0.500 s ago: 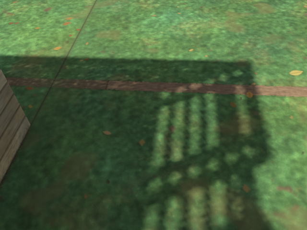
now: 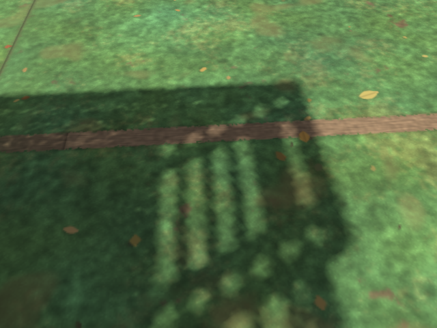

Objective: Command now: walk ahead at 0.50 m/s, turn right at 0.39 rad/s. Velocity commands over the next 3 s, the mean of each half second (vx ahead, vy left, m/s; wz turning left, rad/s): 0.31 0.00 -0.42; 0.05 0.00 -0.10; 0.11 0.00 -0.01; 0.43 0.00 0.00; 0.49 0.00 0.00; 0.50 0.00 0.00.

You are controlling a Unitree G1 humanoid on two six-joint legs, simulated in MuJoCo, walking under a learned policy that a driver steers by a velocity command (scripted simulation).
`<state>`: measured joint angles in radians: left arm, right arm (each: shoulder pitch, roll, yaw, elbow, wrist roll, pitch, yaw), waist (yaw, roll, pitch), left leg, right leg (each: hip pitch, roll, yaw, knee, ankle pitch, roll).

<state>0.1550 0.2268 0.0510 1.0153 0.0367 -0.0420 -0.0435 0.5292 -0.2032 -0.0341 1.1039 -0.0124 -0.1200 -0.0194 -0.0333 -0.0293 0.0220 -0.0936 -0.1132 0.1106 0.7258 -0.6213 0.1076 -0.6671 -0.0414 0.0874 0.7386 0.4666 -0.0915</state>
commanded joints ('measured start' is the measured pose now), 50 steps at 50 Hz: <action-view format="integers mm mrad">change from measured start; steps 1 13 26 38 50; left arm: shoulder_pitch -174 313 138 239 179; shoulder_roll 12 184 82 13 34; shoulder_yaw -10 38 3 -29 -44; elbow -89 -25 -49 5 15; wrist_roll -6 -6 -36 -24 -20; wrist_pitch -11 14 -10 87 27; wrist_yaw -4 65 45 68 64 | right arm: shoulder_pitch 37 -138 -232 -296 -185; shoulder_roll -45 -110 -62 -115 -43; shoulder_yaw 7 16 1 -9 3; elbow -24 -177 -193 -165 -57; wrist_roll -36 14 -24 -11 -2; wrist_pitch -7 35 54 99 100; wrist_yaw -6 -18 -12 -10 21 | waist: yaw -57 178 -6 65 7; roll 60 4 -30 158 -5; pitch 193 -371 -24 -79 90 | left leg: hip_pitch -108 -1029 -85 -226 -109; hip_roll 254 170 100 309 182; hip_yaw -221 -125 -109 -330 -207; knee -106 1130 -130 -442 -332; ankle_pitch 407 -28 640 505 460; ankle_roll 54 -77 -71 81 -82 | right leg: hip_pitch -33 1303 345 467 309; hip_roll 26 -357 -39 93 -53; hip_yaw -41 325 85 -99 67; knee -90 -209 -246 -54 -499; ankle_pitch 18 143 -102 -905 -916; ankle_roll -4 -349 -63 71 30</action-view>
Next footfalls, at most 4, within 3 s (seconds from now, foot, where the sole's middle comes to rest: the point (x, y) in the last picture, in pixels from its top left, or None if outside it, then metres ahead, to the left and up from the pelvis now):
0.18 right None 0.28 -0.11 -0.90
0.54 left None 0.49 0.02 -0.90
0.82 right None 0.33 -0.15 -0.90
2.02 right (278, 264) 0.79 -0.21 -0.90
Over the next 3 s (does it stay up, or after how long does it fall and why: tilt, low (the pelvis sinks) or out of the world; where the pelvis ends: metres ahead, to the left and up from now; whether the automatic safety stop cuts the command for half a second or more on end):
stays up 1.16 -0.20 -0.12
